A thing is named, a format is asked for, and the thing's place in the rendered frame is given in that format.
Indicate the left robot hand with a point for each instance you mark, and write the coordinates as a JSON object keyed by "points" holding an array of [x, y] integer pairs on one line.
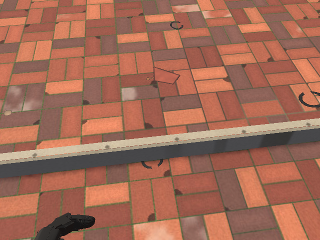
{"points": [[64, 225]]}

